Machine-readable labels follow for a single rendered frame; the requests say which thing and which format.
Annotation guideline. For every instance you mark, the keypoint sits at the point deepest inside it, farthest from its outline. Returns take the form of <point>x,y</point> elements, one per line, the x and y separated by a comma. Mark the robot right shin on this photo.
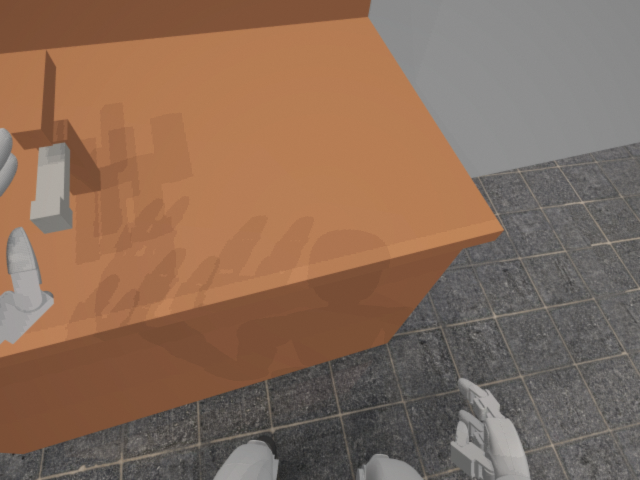
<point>378,456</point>

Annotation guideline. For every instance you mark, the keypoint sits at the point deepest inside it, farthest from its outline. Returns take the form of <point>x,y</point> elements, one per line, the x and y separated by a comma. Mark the counter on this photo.
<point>256,189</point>

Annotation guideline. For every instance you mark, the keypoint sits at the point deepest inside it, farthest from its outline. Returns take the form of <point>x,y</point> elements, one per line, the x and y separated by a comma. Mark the left robot foot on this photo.
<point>270,443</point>

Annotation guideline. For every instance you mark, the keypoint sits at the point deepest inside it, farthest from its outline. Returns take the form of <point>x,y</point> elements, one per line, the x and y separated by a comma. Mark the right robot hand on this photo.
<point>496,450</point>

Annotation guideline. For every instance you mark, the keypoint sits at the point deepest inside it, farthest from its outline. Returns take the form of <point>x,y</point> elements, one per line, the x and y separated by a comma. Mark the left robot hand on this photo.
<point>20,309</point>

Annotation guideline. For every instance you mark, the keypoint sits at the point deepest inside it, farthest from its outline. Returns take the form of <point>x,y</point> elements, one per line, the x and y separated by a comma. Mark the tap lever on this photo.
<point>50,212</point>

